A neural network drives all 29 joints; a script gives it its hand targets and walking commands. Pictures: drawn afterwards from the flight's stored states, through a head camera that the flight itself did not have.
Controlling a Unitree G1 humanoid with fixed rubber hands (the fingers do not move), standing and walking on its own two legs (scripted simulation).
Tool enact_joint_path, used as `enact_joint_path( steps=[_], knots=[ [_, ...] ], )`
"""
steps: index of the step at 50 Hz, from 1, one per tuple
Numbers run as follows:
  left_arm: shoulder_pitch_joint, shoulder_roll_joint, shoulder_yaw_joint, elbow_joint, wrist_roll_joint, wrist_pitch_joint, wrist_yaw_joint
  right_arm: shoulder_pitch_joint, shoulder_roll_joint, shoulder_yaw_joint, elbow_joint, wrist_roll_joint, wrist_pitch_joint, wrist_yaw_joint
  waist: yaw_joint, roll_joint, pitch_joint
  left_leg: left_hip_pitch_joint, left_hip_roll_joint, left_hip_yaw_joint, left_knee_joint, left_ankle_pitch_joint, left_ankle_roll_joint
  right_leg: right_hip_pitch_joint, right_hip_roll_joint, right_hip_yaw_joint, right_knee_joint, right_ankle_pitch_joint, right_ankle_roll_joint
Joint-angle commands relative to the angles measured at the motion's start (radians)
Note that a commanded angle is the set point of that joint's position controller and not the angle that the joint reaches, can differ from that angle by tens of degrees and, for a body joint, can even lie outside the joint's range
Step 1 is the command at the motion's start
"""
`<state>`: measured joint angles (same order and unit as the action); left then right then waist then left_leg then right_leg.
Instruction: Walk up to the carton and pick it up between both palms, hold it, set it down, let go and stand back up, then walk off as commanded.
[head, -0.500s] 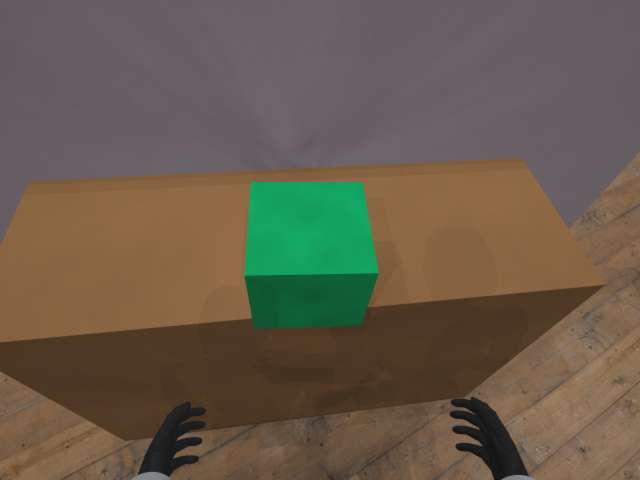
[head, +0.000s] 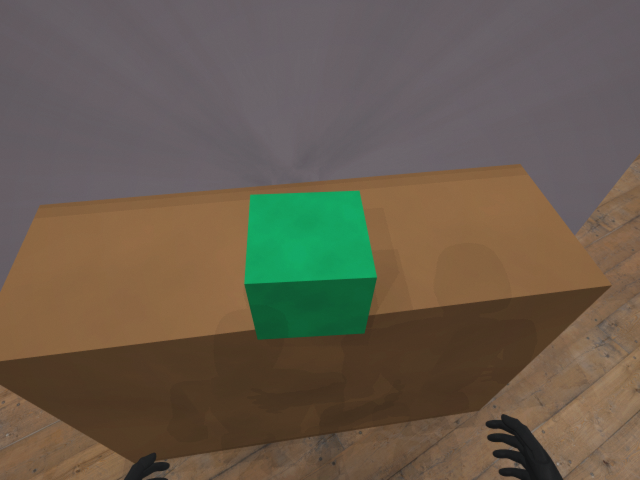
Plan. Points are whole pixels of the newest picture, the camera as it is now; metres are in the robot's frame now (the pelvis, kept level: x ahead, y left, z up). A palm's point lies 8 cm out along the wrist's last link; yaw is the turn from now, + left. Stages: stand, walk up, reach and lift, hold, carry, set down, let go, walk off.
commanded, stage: stand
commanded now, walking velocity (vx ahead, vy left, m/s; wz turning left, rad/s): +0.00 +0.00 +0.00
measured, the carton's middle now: (308, 265) +0.42 +0.03 +0.00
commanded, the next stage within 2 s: walk off in 0.34 s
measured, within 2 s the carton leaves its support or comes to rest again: neither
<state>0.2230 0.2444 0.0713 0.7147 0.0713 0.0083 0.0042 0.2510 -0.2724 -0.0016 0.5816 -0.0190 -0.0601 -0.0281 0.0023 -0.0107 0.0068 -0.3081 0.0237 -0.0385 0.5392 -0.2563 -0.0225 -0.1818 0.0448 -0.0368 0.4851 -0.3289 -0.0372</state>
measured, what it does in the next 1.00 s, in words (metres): lifts its left foot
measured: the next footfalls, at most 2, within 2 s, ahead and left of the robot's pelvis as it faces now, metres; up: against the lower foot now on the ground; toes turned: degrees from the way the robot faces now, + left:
left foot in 1.32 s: -0.17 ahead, +0.09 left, +0.00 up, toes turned -4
right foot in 1.84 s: -0.30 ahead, -0.03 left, +0.00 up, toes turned +8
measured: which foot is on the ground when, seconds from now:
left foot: down 0.00-0.82, up 0.84-1.00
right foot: down 0.00-1.00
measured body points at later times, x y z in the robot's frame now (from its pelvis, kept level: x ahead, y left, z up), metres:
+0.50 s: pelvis +0.00 +0.00 +0.00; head +0.01 +0.01 +0.45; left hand +0.11 +0.27 -0.12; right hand +0.15 -0.25 -0.08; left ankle +0.02 +0.13 -0.73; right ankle -0.05 -0.09 -0.73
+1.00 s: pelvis -0.09 -0.03 -0.02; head -0.08 -0.07 +0.43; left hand +0.02 +0.28 -0.09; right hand +0.05 -0.33 -0.12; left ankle -0.12 +0.09 -0.66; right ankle -0.03 -0.11 -0.73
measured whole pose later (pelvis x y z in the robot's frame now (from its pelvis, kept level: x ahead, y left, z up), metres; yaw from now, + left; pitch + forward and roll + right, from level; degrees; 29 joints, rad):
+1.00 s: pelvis -0.09 -0.03 -0.02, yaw -1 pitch -6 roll +1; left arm 0.23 0.32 0.07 0.76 0.07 0.00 0.02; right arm 0.24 -0.38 -0.08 0.60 -0.02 0.07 -0.03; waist 0.01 0.07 0.12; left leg -0.37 -0.08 -0.04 1.18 -0.50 -0.02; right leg -0.31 0.04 0.02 0.69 -0.29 -0.05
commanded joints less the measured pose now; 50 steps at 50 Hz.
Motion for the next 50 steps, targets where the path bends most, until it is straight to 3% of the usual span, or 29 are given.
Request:
enact_joint_path(
  steps=[1,6,7,8,11,13,16,20,22,26,27,28,30,32,33,35,36,37,38,39,40,41,42,43,44,45,47,48,50],
  knots=[
    [-0.031,0.256,0.065,-0.026,-0.033,-0.056,-0.010,-0.014,-0.220,-0.072,-0.003,-0.026,-0.004,0.003,0.020,0.035,-0.129,0.110,0.066,-0.047,0.006,0.250,0.084,0.034,-0.141,0.134,-0.077,0.291,-0.001],
    [-0.022,0.251,0.060,-0.010,-0.036,-0.056,-0.011,0.000,-0.231,-0.073,0.005,-0.026,0.000,0.006,0.015,0.061,-0.117,0.108,0.074,-0.052,0.001,0.242,0.091,0.030,-0.148,0.145,-0.080,0.293,-0.012],
    [-0.031,0.260,0.063,-0.008,-0.034,-0.054,-0.010,0.002,-0.239,-0.075,0.007,-0.026,0.001,0.002,0.013,0.069,-0.105,0.101,0.071,-0.048,-0.003,0.233,0.085,0.032,-0.153,0.151,-0.085,0.306,0.004],
    [-0.039,0.272,0.066,-0.009,-0.034,-0.055,-0.009,0.003,-0.222,-0.069,0.005,-0.027,0.002,0.005,0.009,0.060,-0.122,0.108,0.072,-0.046,-0.009,0.247,0.088,0.039,-0.143,0.142,-0.075,0.309,-0.008],
    [-0.018,0.260,0.065,-0.002,-0.037,-0.058,-0.010,-0.015,-0.238,-0.073,0.002,-0.023,0.003,0.003,0.022,0.049,-0.100,0.108,0.072,-0.046,-0.007,0.248,0.092,0.033,-0.150,0.143,-0.087,0.329,0.010],
    [-0.025,0.256,0.064,0.004,-0.040,-0.061,-0.006,0.000,-0.230,-0.071,0.001,-0.022,0.004,0.004,0.012,0.069,-0.121,0.107,0.070,-0.047,-0.009,0.251,0.085,0.046,-0.149,0.145,-0.079,0.342,0.016],
    [-0.012,0.263,0.063,0.015,-0.038,-0.061,-0.009,-0.014,-0.230,-0.069,0.004,-0.023,0.003,0.003,0.018,0.069,-0.106,0.126,0.075,-0.055,-0.009,0.260,0.089,0.029,-0.139,0.136,-0.085,0.307,-0.001],
    [-0.022,0.263,0.059,0.016,-0.042,-0.062,-0.013,-0.005,-0.228,-0.070,0.005,-0.021,0.004,0.006,0.012,0.051,-0.118,0.123,0.074,-0.043,-0.010,0.274,0.088,0.042,-0.146,0.133,-0.075,0.369,-0.004],
    [-0.027,0.257,0.060,0.018,-0.042,-0.062,-0.009,0.008,-0.232,-0.069,0.013,-0.023,0.003,0.002,0.009,0.094,-0.112,0.122,0.084,-0.047,-0.006,0.294,0.093,0.049,-0.149,0.149,-0.071,0.365,-0.012],
    [-0.022,0.261,0.060,0.024,-0.040,-0.063,-0.005,-0.003,-0.219,-0.067,0.008,-0.020,0.002,0.001,0.006,0.063,-0.121,0.134,0.082,-0.052,-0.015,0.288,0.086,0.048,-0.145,0.139,-0.079,0.351,-0.009],
    [0.049,0.339,0.047,-0.001,-0.052,-0.037,0.015,-0.031,-0.294,-0.106,0.046,-0.031,0.037,-0.002,0.008,0.024,-0.027,0.043,0.078,-0.095,0.079,0.579,0.130,0.012,-0.153,0.183,0.025,0.639,0.000],
    [0.068,0.339,0.050,-0.018,-0.051,-0.031,0.021,-0.010,-0.296,-0.103,0.040,-0.024,0.040,-0.005,0.005,0.032,-0.046,0.079,0.096,-0.105,0.100,0.635,0.146,-0.019,-0.153,0.175,0.090,0.668,0.005],
    [0.072,0.326,0.049,-0.031,-0.050,-0.025,0.024,0.012,-0.309,-0.115,0.039,-0.023,0.047,-0.004,0.000,0.046,-0.080,0.146,0.120,-0.128,0.075,0.696,0.175,-0.065,-0.122,0.161,0.153,0.603,0.014],
    [0.050,0.310,0.048,-0.046,-0.052,-0.014,0.023,0.002,-0.320,-0.125,0.028,-0.024,0.058,-0.005,-0.007,0.104,-0.043,0.161,0.183,-0.191,0.016,0.697,0.230,-0.156,-0.076,0.142,0.238,0.413,0.022],
    [0.048,0.304,0.049,-0.046,-0.051,-0.010,0.021,0.002,-0.332,-0.128,0.022,-0.021,0.063,-0.006,-0.009,0.147,-0.042,0.150,0.221,-0.222,-0.024,0.691,0.262,-0.173,-0.050,0.125,0.305,0.277,0.021],
    [0.068,0.296,0.054,-0.035,-0.051,0.000,0.017,-0.066,-0.344,-0.136,-0.001,-0.025,0.069,-0.013,0.019,0.268,0.014,0.059,0.302,-0.277,-0.076,0.655,0.323,-0.187,-0.020,0.131,0.391,-0.245,0.008],
    [0.087,0.304,0.060,-0.025,-0.048,0.000,0.015,-0.081,-0.351,-0.139,-0.011,-0.026,0.073,-0.012,0.024,0.277,0.034,-0.014,0.303,-0.292,-0.078,0.586,0.326,-0.158,-0.023,0.152,0.397,-0.276,-0.005],
    [0.117,0.307,0.064,-0.018,-0.044,-0.001,0.015,-0.122,-0.353,-0.140,-0.023,-0.027,0.075,-0.012,0.049,0.277,0.069,-0.090,0.284,-0.262,-0.043,0.538,0.307,-0.133,-0.041,0.179,0.340,-0.269,-0.012],
    [0.162,0.318,0.070,0.007,-0.040,-0.005,0.017,-0.172,-0.351,-0.141,-0.037,-0.023,0.083,-0.010,0.083,0.257,0.099,-0.166,0.226,-0.205,0.037,0.482,0.258,-0.063,-0.066,0.189,0.173,-0.174,-0.022],
    [0.192,0.336,0.075,0.011,-0.031,-0.012,0.016,-0.190,-0.320,-0.137,-0.036,-0.019,0.088,-0.009,0.110,0.134,0.117,-0.204,0.099,-0.146,0.161,0.318,0.170,-0.036,-0.119,0.248,-0.004,0.072,-0.029],
    [0.181,0.401,0.095,0.011,-0.014,-0.018,0.022,-0.152,-0.279,-0.135,-0.022,-0.003,0.095,-0.010,0.093,-0.157,0.122,-0.250,-0.078,-0.068,0.358,-0.068,0.093,-0.048,-0.265,0.438,-0.144,0.358,-0.048],
    [0.123,0.437,0.099,-0.026,-0.011,-0.018,0.025,-0.097,-0.277,-0.135,-0.013,-0.001,0.104,-0.017,0.053,-0.171,0.095,-0.193,-0.137,-0.107,0.479,-0.350,0.062,-0.124,-0.358,0.549,-0.171,0.469,-0.093],
    [0.049,0.425,0.094,-0.039,-0.010,-0.011,0.028,-0.050,-0.292,-0.142,0.026,0.000,0.111,-0.015,0.020,-0.125,0.101,-0.138,-0.134,-0.121,0.588,-0.351,0.052,-0.204,-0.341,0.502,-0.171,0.351,-0.137],
    [-0.016,0.436,0.103,-0.054,0.000,-0.007,0.031,-0.023,-0.292,-0.141,0.036,-0.003,0.122,-0.013,0.015,-0.155,0.133,-0.142,-0.145,-0.147,0.655,-0.354,0.061,-0.309,-0.357,0.531,-0.232,0.098,-0.148],
    [-0.063,0.446,0.107,-0.062,0.006,-0.007,0.032,-0.008,-0.311,-0.149,0.049,0.000,0.130,-0.008,0.006,-0.155,0.187,-0.154,-0.155,-0.173,0.708,-0.337,0.067,-0.362,-0.356,0.560,-0.273,-0.072,-0.145],
    [-0.089,0.422,0.096,-0.082,-0.002,-0.001,0.035,-0.012,-0.316,-0.144,0.043,0.001,0.130,-0.004,0.001,-0.144,0.222,-0.170,-0.150,-0.179,0.742,-0.272,0.060,-0.374,-0.329,0.554,-0.274,-0.119,-0.134],
    [-0.091,0.400,0.093,-0.084,-0.010,-0.007,0.039,-0.015,-0.316,-0.144,0.050,0.007,0.131,0.000,-0.008,-0.131,0.230,-0.204,-0.161,-0.192,0.762,-0.215,0.053,-0.322,-0.283,0.505,-0.252,-0.111,-0.105],
    [-0.092,0.400,0.093,-0.089,-0.014,-0.007,0.042,-0.002,-0.320,-0.144,0.047,0.005,0.130,0.000,-0.002,-0.117,0.215,-0.207,-0.168,-0.187,0.796,-0.209,0.040,-0.289,-0.288,0.506,-0.225,-0.061,-0.131],
    [-0.058,0.382,0.092,-0.096,-0.025,-0.012,0.045,0.009,-0.310,-0.140,0.028,0.002,0.126,0.002,0.001,-0.103,0.128,-0.224,-0.178,-0.191,0.780,-0.219,0.024,-0.128,-0.280,0.501,-0.153,0.125,-0.146]
  ],
)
